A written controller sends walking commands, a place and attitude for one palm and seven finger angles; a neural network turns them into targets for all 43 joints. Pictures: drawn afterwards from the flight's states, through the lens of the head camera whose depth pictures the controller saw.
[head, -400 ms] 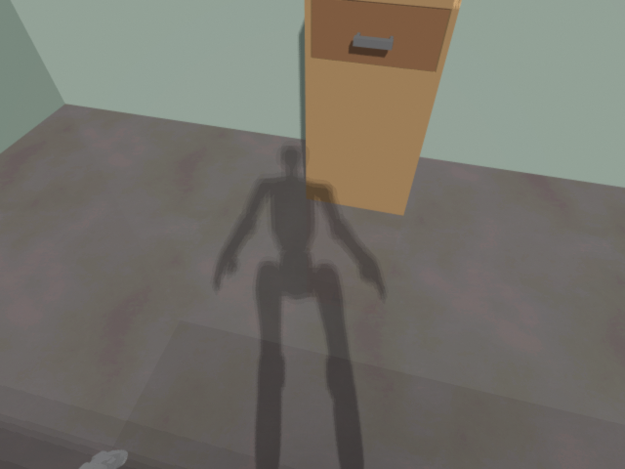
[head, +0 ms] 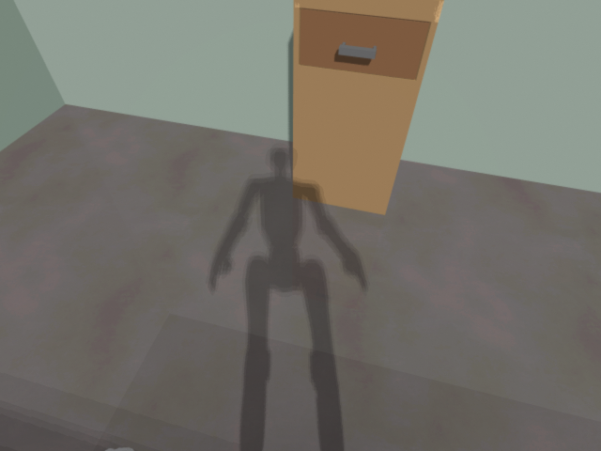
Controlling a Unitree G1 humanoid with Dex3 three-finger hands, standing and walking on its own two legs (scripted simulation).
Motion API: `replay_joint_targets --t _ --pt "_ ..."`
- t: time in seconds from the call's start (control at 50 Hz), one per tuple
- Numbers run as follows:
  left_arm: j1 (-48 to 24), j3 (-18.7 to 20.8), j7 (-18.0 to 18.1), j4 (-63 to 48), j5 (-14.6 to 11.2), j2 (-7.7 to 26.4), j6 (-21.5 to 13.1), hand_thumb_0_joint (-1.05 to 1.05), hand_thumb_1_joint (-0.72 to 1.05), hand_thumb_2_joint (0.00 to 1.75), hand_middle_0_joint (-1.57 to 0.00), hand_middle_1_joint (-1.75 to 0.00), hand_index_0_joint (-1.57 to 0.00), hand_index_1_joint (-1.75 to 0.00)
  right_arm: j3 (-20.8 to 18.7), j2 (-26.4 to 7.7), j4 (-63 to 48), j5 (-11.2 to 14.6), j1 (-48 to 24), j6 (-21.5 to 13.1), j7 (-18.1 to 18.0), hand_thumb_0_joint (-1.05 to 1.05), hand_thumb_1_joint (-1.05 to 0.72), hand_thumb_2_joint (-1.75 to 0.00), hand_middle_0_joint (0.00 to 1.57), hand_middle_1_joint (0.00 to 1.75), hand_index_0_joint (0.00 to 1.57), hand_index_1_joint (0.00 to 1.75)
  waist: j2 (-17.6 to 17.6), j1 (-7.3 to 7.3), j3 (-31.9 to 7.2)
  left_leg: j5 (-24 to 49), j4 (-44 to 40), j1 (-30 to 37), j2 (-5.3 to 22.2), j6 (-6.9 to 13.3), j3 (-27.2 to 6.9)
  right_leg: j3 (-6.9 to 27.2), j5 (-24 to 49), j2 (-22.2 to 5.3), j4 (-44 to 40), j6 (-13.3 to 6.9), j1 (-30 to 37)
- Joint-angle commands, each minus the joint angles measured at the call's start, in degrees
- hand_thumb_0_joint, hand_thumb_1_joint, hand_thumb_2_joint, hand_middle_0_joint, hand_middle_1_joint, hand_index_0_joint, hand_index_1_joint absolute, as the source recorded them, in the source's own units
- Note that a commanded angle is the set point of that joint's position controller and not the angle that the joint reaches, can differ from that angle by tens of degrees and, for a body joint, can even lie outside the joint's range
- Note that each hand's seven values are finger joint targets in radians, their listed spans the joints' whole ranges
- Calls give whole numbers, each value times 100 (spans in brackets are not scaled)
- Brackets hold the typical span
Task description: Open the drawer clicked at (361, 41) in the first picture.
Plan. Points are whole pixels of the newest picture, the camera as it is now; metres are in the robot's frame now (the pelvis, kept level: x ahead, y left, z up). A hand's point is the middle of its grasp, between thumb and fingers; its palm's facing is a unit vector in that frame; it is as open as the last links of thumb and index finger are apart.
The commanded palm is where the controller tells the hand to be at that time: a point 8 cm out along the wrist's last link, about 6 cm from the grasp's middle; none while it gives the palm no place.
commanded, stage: stand and wait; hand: left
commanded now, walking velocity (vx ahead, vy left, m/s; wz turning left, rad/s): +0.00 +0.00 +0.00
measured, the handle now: (358, 49) +1.30 -0.11 -0.01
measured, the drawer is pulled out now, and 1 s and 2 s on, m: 0.00 0.00 0.00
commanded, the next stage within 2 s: look at it before walking up in 0.46 s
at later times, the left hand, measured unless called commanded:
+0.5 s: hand out of the picture +0.06 +0.24 -0.15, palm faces -0.04 -0.94 -0.34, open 7.4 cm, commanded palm none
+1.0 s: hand out of the picture +0.05 +0.24 -0.15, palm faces -0.04 -0.94 -0.33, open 7.4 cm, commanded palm none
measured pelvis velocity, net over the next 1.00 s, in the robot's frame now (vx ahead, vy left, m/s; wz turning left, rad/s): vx -0.01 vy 0.00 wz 0.00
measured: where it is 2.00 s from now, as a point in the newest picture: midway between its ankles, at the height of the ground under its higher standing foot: outside the picture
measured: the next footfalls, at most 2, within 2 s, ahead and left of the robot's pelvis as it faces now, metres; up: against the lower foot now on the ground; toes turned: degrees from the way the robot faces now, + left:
left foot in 1.80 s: +0.32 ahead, +0.08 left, +0.00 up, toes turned -5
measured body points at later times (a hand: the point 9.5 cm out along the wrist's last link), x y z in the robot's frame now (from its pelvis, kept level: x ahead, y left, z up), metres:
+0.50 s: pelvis -0.02 +0.00 +0.00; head -0.01 -0.01 +0.45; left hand +0.06 +0.29 -0.13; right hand +0.05 -0.30 -0.13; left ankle -0.02 +0.12 -0.74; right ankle -0.02 -0.12 -0.74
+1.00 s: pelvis -0.01 +0.00 +0.00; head -0.01 +0.00 +0.45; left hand +0.06 +0.29 -0.13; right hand +0.06 -0.30 -0.13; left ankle -0.02 +0.12 -0.74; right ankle -0.02 -0.12 -0.74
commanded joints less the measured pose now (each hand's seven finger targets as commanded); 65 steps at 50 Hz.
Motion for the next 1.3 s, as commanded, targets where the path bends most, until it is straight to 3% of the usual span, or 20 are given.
replay_joint_targets --t 0.0,0.42,0.78,1.0,1.12,1.16,1.22,1.24,1.28 --pt "-279 307 77 -358 -13 1258 -170 0 90 90 -20 -30 -20 -30 -276 -1173 -337 6 -298 -156 -73 0 -90 -90 20 30 20 30 93 -32 -441 1472 -353 125 626 225 -437 505 1487 -628 -379 -225 156" --pt "-268 265 50 -74 -12 1298 -175 0 90 90 -20 -30 -20 -30 -226 -1222 39 21 -90 -142 -34 0 -90 -90 20 30 20 30 13 -35 -203 736 -662 -11 643 185 -534 645 558 -619 -761 -211 -19" --pt "-218 263 48 -59 -1 1263 -183 0 90 90 -20 -30 -20 -30 -225 -1221 58 37 -93 -155 -32 0 -90 -90 20 30 20 30 45 -28 -273 872 -681 69 671 187 -559 616 709 -606 -754 -190 -5" --pt "-195 263 58 -33 -6 1274 -200 0 90 90 -20 -30 -20 -30 -223 -1232 57 41 -121 -173 -47 0 -90 -90 20 30 20 30 12 -38 -437 1359 -653 261 710 184 -522 564 1306 -631 -674 -191 166" --pt "-211 259 60 -18 -4 1286 -197 0 90 90 -20 -30 -20 -30 -221 -1232 62 40 -161 -160 -45 0 -90 -90 20 30 20 30 25 -30 -337 1287 -699 268 705 175 -506 572 1262 -634 -739 -187 139" --pt "185 117 73 145 -8 578 -75 0 90 90 -20 -30 -20 -30 -56 -539 222 -10 209 -64 -26 0 -90 -90 20 30 20 30 -20 -41 -373 561 -581 322 674 54 -301 599 443 -545 -690 -113 19" --pt "380 191 -18 58 51 584 32 0 90 90 -20 -30 -20 -30 -136 -595 178 -55 473 4 -8 0 -90 -90 20 30 20 30 66 -42 196 -1217 -626 -112 717 139 -309 745 -1198 -320 -558 -213 -595" --pt "418 222 -53 -15 63 576 47 0 90 90 -20 -30 -20 -30 -176 -655 124 -64 496 9 -3 0 -90 -90 20 30 20 30 164 -46 467 -1725 -719 -267 781 193 -395 728 -1472 -219 -412 -237 -862" --pt "585 270 -104 -145 73 494 18 0 90 90 -20 -30 -20 -30 -273 -772 37 -53 660 -8 -7 0 -90 -90 20 30 20 30 411 -53 613 -2141 -803 -218 1068 397 -697 590 -1491 -11 122 -268 -1264"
